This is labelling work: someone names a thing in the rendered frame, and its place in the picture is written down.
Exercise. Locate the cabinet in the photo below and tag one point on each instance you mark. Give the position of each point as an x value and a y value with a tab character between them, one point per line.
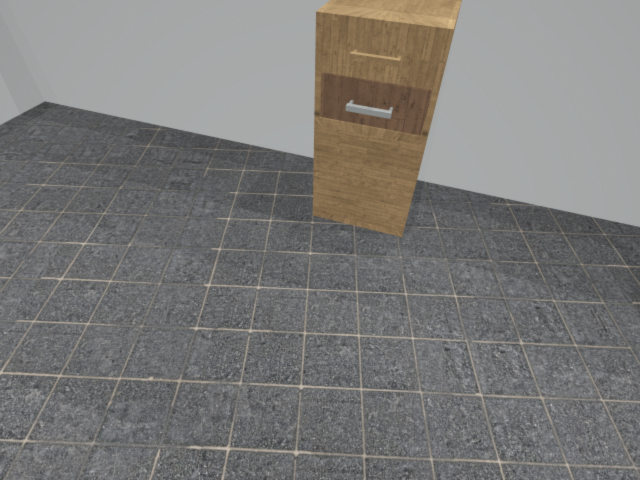
366	176

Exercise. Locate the drawer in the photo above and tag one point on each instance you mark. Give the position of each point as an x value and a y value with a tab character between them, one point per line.
410	104

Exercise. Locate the handle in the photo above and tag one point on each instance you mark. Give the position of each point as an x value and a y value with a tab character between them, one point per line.
368	110
375	59

